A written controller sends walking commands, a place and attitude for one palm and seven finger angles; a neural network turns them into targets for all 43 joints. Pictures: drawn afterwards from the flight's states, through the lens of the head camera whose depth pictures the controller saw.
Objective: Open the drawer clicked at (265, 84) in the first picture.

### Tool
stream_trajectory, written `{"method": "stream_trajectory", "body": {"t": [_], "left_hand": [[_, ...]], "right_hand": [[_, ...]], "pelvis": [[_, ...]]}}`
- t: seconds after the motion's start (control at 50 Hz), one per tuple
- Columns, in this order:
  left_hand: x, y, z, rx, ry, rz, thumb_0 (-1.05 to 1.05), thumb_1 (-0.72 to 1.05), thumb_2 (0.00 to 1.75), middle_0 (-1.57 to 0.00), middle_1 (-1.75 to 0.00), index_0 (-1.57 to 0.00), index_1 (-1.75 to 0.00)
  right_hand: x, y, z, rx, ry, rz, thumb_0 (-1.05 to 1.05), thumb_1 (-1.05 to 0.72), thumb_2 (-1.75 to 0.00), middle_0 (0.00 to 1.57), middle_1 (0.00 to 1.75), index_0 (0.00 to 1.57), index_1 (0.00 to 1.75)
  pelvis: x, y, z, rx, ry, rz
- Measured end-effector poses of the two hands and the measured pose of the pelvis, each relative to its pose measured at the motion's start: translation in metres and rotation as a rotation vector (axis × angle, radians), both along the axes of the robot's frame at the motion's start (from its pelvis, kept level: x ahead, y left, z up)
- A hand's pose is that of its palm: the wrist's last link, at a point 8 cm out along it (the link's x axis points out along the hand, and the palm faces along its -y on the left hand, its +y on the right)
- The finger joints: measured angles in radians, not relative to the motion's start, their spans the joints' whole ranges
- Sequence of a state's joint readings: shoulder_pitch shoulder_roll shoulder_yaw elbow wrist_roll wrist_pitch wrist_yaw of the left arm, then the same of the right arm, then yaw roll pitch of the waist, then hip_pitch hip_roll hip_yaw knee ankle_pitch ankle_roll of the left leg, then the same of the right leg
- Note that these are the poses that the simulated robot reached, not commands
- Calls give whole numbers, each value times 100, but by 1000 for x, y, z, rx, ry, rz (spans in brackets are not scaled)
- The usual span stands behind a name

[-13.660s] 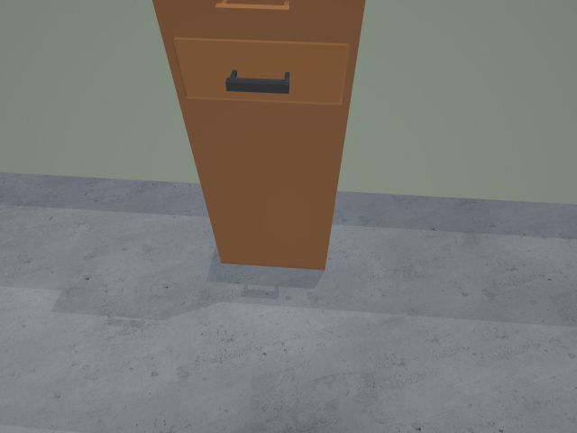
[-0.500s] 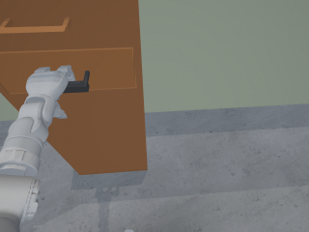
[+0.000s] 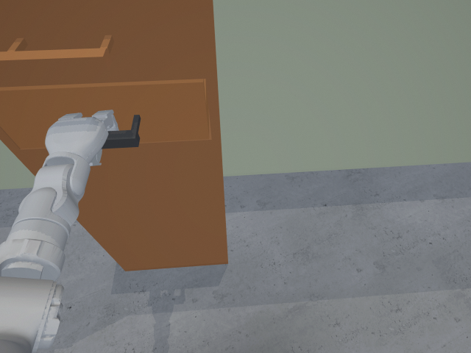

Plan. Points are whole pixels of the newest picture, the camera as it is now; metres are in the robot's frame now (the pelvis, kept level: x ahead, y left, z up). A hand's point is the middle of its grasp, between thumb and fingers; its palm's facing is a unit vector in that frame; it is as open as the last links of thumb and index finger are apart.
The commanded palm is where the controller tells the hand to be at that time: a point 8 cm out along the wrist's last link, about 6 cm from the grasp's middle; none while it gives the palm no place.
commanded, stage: pull the drawer open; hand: left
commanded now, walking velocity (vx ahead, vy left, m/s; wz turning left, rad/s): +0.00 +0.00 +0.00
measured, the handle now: (100, 131) +0.48 +0.26 +0.10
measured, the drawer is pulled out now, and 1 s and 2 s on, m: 0.00 0.12 0.23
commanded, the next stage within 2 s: none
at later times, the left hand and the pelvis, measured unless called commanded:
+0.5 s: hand (86, 181) +0.38 +0.26 +0.08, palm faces +0.00 -0.07 -1.00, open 5.5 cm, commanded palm +0.35 +0.27 +0.14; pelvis +0.01 +0.00 +0.01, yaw +0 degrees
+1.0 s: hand (76, 218) +0.31 +0.26 +0.08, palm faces +0.01 -0.07 -1.00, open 5.5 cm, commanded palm +0.29 +0.25 +0.14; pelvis +0.00 -0.01 +0.01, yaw +1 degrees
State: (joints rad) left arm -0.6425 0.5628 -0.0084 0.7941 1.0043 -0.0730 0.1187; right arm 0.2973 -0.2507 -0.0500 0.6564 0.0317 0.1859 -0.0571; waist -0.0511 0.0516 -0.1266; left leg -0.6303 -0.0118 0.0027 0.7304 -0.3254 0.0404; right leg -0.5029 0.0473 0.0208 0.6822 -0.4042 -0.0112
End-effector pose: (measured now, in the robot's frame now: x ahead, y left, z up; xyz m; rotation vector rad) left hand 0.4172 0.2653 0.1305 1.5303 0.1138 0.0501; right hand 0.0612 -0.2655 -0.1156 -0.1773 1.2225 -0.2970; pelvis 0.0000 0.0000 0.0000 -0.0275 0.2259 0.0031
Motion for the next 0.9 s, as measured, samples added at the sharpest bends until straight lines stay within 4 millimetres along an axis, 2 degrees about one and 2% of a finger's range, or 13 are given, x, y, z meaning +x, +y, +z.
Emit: {"method": "stream_trajectory", "body": {"t": [0.14, 0.24, 0.62, 0.9], "left_hand": [[-4, 0, 0, -6, -13, -6, 2, 75, 83, -42, -135, -41, -135], [-14, -1, 0, -10, -22, -8, 2, 75, 82, -42, -135, -41, -135], [-68, -4, 0, -23, -32, -7, 2, 74, 83, -42, -135, -41, -135], [-110, -8, 0, -32, -41, 8, 2, 73, 82, -42, -135, -41, -135]], "right_hand": [[1, -2, 2, -1, -1, -13, 1, -90, -90, 20, 30, 20, 30], [7, -1, 4, 12, -24, -20, 1, -90, -90, 20, 30, 20, 30], [80, 16, 18, 34, -211, 96, 1, -90, -90, 20, 30, 20, 30], [95, 19, 20, 50, -259, 146, 1, -90, -90, 20, 30, 20, 30]], "pelvis": [[3, 1, 1, 1, -2, -9], [6, 3, 3, 2, -10, -18], [4, 1, 7, 11, -71, 0], [1, -4, 8, 17, -101, 9]]}}
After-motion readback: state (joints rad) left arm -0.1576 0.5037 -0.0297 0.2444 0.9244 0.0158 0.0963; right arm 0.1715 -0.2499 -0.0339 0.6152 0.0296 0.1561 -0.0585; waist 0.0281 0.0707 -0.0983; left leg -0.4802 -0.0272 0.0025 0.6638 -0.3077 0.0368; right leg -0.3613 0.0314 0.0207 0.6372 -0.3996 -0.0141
